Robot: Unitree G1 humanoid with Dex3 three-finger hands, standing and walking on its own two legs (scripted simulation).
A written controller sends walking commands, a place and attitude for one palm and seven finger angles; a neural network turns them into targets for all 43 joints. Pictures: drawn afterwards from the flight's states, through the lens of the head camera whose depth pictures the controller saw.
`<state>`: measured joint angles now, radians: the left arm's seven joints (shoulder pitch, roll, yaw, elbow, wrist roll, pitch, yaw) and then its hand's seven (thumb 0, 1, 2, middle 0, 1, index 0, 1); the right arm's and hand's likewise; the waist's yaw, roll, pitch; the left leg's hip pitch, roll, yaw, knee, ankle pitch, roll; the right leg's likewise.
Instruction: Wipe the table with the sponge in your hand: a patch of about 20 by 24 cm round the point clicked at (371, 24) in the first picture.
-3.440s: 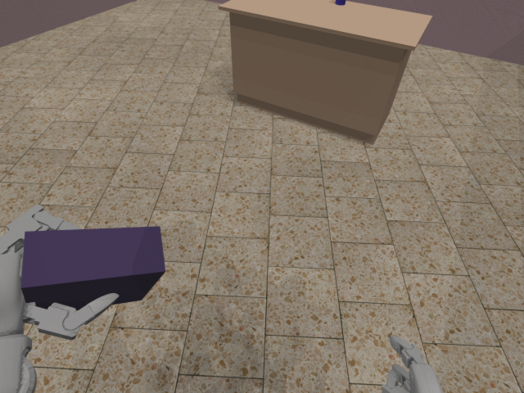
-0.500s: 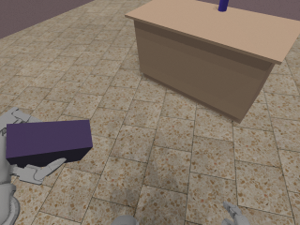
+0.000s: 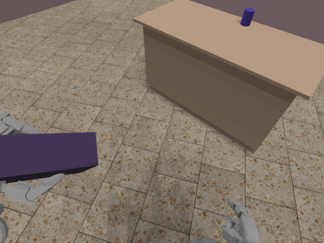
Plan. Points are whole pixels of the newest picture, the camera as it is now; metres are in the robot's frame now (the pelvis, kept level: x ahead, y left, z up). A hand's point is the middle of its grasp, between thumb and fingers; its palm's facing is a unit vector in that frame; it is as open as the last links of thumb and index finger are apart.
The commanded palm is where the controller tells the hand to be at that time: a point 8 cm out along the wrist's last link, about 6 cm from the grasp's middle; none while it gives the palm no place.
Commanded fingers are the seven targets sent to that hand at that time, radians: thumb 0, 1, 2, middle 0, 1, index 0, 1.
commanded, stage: walk to a spot facing it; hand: left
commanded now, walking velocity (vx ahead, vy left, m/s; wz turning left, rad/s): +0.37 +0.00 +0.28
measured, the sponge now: (62, 157) +0.23 +0.19 +0.17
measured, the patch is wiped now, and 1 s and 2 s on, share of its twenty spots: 0.00 0.00 0.00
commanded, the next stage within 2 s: turn to face it in 1.76 s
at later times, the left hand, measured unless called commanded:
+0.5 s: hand (42, 118) +0.31 +0.26 +0.18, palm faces +0.55 -0.73 -0.40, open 9.8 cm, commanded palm +0.24 +0.29 +0.18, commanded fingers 0.00 0.10 1.30 -1.20 -1.60 -1.20 -1.60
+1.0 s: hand (73, 90) +0.39 +0.23 +0.17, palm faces +0.61 -0.67 -0.43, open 9.8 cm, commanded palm +0.32 +0.26 +0.18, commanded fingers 0.00 0.10 1.30 -1.20 -1.60 -1.20 -1.60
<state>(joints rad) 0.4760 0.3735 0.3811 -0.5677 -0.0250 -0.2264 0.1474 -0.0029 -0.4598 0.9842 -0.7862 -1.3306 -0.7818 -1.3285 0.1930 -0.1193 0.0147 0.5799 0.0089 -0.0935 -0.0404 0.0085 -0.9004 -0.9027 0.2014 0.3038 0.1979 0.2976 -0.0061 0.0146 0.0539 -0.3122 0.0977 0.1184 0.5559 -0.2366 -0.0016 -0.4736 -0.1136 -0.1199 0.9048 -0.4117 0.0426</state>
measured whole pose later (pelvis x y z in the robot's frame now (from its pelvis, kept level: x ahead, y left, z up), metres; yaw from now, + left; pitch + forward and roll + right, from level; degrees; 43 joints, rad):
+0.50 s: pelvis +0.13 -0.01 -0.01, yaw +9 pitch -2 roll +1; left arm 0.44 0.41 0.39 -0.59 -0.02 -0.24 0.18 0.00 -0.46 0.99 -0.79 -1.33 -0.78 -1.33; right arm 0.19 -0.25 -0.08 0.55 0.00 -0.06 -0.08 0.01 -0.90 -0.90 0.20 0.30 0.19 0.30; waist 0.00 -0.06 0.10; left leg -0.37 0.06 0.18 0.65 -0.22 0.05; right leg -0.30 -0.15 -0.14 0.96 -0.51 0.03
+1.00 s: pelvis +0.25 -0.05 +0.00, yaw +18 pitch -1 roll +1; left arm 0.44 0.32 0.32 -0.47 -0.01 -0.19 0.13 0.00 -0.46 0.99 -0.79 -1.33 -0.78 -1.33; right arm 0.19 -0.24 -0.02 0.66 0.00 -0.04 -0.06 0.01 -0.90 -0.90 0.21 0.30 0.20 0.30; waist 0.00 0.03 0.06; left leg -0.54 0.07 0.07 1.18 -0.37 -0.03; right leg -0.23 -0.12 -0.25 0.55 -0.29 -0.02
